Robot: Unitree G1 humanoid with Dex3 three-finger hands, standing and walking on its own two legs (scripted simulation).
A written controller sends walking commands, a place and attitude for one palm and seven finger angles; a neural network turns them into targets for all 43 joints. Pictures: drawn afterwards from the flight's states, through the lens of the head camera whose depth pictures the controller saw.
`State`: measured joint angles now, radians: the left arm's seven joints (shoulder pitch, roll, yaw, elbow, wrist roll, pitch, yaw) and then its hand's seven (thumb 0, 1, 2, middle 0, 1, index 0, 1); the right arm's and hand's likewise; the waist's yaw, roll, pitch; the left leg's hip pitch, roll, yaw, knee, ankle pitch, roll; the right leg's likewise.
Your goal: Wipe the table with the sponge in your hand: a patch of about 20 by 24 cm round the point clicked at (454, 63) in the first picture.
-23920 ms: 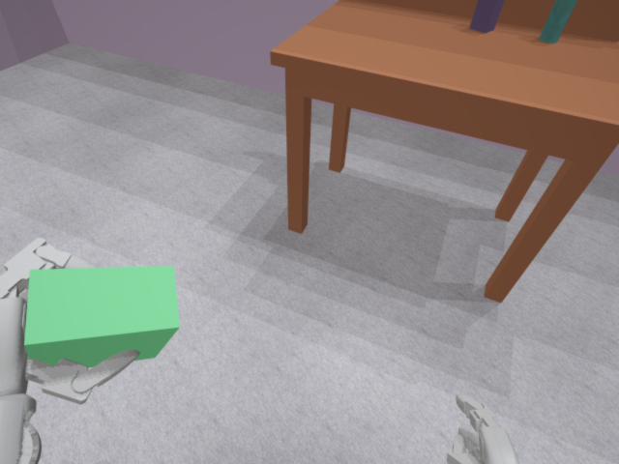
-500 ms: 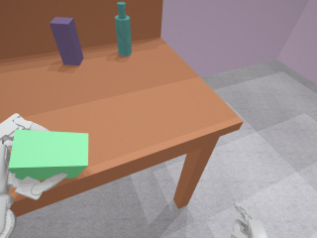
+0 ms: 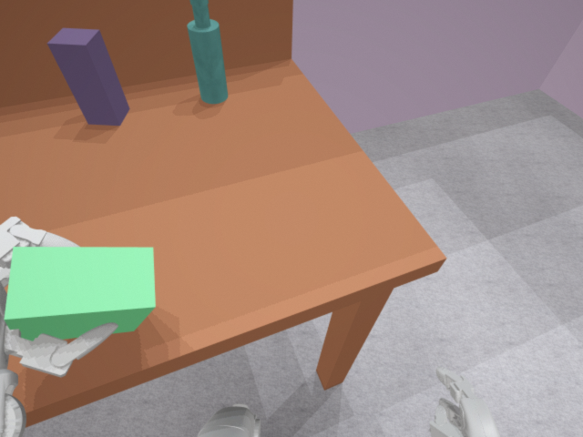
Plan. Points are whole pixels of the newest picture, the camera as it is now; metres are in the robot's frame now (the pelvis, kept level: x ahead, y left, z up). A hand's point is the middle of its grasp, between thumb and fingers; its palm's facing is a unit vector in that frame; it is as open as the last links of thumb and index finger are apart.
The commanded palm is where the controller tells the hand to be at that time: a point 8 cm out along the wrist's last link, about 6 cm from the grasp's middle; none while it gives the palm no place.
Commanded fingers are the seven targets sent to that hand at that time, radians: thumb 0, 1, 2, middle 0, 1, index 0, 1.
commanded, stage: come to a stop and stand still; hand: left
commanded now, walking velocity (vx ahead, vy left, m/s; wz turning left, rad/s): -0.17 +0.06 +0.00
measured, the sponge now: (104, 295) +0.22 +0.23 +0.13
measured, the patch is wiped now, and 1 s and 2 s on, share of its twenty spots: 0.00 0.00 0.00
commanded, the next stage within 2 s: look again from close up in 1.26 s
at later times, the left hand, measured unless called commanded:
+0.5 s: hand (41, 286) +0.21 +0.26 +0.17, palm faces +0.45 -0.79 -0.41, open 10.4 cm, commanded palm +0.16 +0.28 +0.18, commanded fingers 0.00 0.10 1.30 -1.20 -1.60 -1.20 -1.60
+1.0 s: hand (53, 267) +0.24 +0.28 +0.15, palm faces +0.34 -0.86 -0.38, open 10.4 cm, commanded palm +0.18 +0.31 +0.18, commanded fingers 0.00 0.10 1.30 -1.20 -1.60 -1.20 -1.60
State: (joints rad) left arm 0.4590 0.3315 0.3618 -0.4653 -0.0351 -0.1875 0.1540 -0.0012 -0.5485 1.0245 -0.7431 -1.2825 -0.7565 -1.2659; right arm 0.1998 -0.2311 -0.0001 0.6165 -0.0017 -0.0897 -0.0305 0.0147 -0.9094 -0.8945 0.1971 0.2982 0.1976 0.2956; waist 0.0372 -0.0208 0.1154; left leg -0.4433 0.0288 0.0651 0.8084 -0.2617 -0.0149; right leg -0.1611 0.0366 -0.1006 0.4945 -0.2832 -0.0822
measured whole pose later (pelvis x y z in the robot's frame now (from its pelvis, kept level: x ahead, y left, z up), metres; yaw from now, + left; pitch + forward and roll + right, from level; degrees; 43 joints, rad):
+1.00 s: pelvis +0.02 +0.03 +0.00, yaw -2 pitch +0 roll -2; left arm 0.45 0.37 0.34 -0.46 -0.03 -0.21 0.11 0.00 -0.55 1.02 -0.75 -1.28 -0.76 -1.26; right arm 0.21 -0.17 0.03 0.61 0.01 -0.15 -0.02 0.01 -0.91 -0.89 0.20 0.30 0.20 0.30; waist 0.02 -0.03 0.04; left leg -0.27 -0.03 0.02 0.47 -0.19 0.06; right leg -0.17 0.01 -0.01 0.40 -0.23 0.01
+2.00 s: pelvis +0.02 +0.03 +0.01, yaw -2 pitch -1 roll -1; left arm 0.43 0.37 0.32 -0.49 -0.05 -0.17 0.12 0.00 -0.55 1.02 -0.75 -1.27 -0.76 -1.25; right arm 0.17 -0.19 0.01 0.58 0.02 -0.11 -0.05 0.01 -0.91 -0.89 0.20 0.30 0.20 0.30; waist 0.04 -0.02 0.07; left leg -0.24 -0.03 0.01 0.44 -0.18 0.05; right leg -0.15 0.02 -0.01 0.38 -0.21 0.00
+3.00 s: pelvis -0.06 +0.01 +0.00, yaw +0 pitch -2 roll +0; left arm 0.04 0.47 0.47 -0.23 -0.01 -0.19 0.11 0.00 -0.55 1.02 -0.75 -1.28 -0.76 -1.26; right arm 0.19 -0.17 0.03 0.62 0.02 -0.16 0.02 0.01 -0.91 -0.89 0.20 0.30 0.20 0.30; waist 0.08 -0.01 0.12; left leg -0.20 -0.02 -0.03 0.56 -0.31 0.01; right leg -0.30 0.02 -0.03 0.51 -0.17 -0.03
